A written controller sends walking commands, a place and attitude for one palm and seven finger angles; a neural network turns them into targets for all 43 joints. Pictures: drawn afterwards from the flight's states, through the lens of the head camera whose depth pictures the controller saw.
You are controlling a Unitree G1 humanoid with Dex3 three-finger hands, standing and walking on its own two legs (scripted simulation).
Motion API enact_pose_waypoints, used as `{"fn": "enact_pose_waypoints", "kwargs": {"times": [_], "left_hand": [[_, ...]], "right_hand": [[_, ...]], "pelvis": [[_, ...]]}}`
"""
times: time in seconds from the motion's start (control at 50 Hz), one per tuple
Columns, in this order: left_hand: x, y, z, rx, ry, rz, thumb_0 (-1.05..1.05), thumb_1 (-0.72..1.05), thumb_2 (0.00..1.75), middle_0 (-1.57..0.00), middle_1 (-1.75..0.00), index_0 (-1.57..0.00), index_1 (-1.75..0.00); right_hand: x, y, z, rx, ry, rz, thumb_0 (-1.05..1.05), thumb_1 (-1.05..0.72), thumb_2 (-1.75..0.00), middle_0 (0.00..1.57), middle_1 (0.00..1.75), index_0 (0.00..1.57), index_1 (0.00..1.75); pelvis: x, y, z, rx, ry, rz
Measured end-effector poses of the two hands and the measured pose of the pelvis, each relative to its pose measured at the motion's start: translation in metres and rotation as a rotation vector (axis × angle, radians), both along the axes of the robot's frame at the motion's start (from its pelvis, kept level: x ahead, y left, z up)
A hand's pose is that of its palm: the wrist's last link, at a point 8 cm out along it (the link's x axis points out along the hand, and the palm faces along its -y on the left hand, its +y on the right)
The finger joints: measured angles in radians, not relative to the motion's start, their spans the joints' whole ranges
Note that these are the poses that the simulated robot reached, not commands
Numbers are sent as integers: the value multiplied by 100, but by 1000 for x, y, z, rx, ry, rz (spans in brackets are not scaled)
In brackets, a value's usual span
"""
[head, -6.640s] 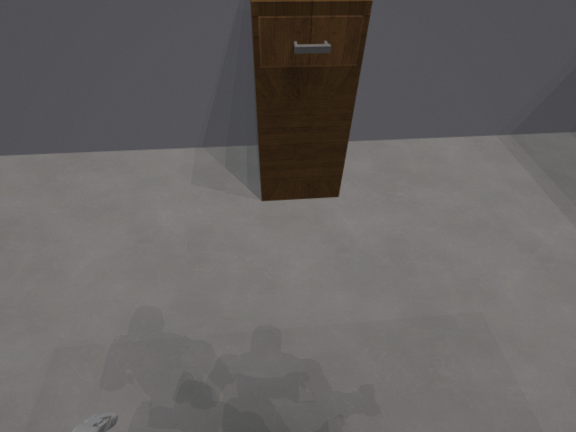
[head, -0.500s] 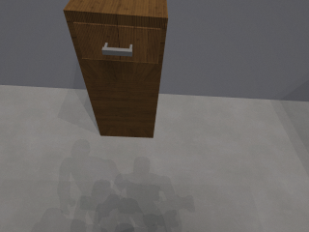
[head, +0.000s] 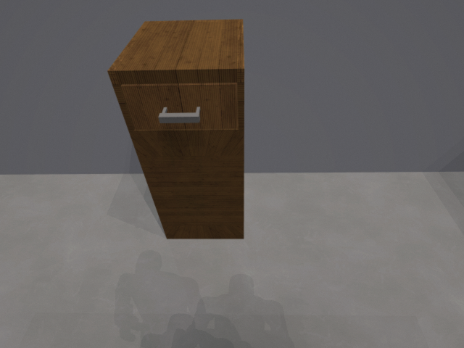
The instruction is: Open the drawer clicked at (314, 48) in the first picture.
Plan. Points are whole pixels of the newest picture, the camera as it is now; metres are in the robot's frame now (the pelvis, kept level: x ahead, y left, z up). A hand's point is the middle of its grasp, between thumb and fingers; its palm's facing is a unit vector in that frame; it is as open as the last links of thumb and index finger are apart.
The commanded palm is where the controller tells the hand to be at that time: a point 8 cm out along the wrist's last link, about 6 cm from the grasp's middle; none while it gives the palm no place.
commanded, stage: take the last steps up to it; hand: left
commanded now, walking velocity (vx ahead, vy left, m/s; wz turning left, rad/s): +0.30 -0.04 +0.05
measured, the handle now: (180, 114) +0.77 +0.19 +0.00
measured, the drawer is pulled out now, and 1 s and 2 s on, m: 0.00 0.00 0.00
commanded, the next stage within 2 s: come to a stop and stand still in 0.66 s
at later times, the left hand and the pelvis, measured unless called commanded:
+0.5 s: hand out of the picture +0.02 +0.16 -0.18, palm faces +0.13 -0.98 -0.11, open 7.4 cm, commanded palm none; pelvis +0.15 +0.03 -0.01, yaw +0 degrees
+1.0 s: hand (179, 252) +0.38 +0.15 -0.15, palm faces +0.00 -0.97 -0.24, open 7.4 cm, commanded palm none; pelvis +0.27 -0.02 +0.00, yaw +1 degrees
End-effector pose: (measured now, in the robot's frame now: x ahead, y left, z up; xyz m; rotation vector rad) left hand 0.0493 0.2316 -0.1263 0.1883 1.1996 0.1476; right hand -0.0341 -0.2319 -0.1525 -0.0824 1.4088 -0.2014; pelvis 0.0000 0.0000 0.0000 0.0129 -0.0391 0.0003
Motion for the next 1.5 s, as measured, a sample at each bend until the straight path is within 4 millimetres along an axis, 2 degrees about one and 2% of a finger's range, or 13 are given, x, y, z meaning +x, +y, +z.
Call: {"fn": "enact_pose_waypoints", "kwargs": {"times": [0.08, 0.2, 0.32, 0.44, 0.48, 0.54, 0.7, 0.84, 0.94, 1.06, 1.24, 1.36, 1.5], "left_hand": [[-21, -14, 3, -5, 40, 75, 0, 92, 90, -20, -30, -20, -30], [-62, -34, 4, -37, 231, 124, 0, 91, 90, -20, -30, -20, -30], [-78, -47, 2, -91, 357, 186, 0, 91, 90, -20, -30, -20, -30], [-61, -37, -13, -140, 449, 227, 0, 90, 90, -20, -30, -20, -30], [-45, -27, -22, -147, 468, 214, 0, 90, 90, -20, -30, -20, -30], [1, -7, -26, -126, 428, 166, 0, 90, 90, -20, -30, -20, -30], [176, 29, -9, -33, 109, 61, 0, 91, 90, -19, -30, -19, -30], [289, 8, 4, 19, -51, -24, 0, 91, 90, -19, -30, -19, -30], [321, -22, 6, 26, -64, -47, 0, 91, 90, -19, -30, -19, -30], [313, -31, 11, 21, -48, 13, -1, 92, 90, -20, -30, -20, -30], [261, 15, 4, 54, 20, 53, -1, 91, 90, -20, -30, -20, -30], [219, 45, -16, 13, 78, 93, 0, 91, 90, -20, -30, -20, -30], [174, 44, -10, -35, 186, 116, 0, 91, 90, -19, -30, -20, -30]], "right_hand": [[5, -12, 8, 15, 60, 21, 1, -91, -90, 20, 30, 20, 30], [57, -22, 17, 2, 4, 32, 1, -91, -90, 20, 30, 20, 30], [139, -7, 18, 2, -59, 97, 1, -91, -90, 19, 30, 19, 30], [244, 31, 14, -1, -195, 175, 1, -91, -90, 19, 30, 19, 30], [271, 43, 10, -11, -256, 173, 1, -91, -90, 19, 30, 20, 30], [287, 54, 15, -4, -287, 138, 1, -91, -90, 20, 30, 20, 30], [290, 31, 25, -49, -226, 53, -3, -95, -90, 20, 30, 20, 30], [268, 11, 1, 9, -43, -3, -1, -92, -90, 20, 30, 20, 30], [268, 0, -11, 44, 54, -32, 0, -91, -90, 20, 30, 20, 30], [290, -9, -3, 36, 62, 13, 1, -91, -90, 20, 30, 20, 30], [324, -5, 10, -17, -89, 79, 1, -91, -90, 19, 30, 20, 30], [303, 21, 20, -62, -130, 95, 0, -91, -90, 19, 30, 19, 30], [271, 50, 29, -32, -46, 90, 1, -91, -90, 20, 30, 20, 30]], "pelvis": [[15, -11, 8, 3, 1, 13], [43, -15, 15, 1, 10, 24], [79, -5, 11, -15, 24, 37], [127, 19, -4, -25, 35, 30], [142, 28, -12, -22, 33, 16], [161, 33, -9, -1, 20, -12], [209, 29, 7, 15, 24, -21], [254, 2, -1, 33, 16, -20], [275, -15, -3, 13, 15, 3], [268, -19, 5, 35, 17, 16], [240, 2, 4, 20, 31, 12], [229, 26, -1, -13, 27, 12], [235, 33, 14, -14, 53, 14]]}}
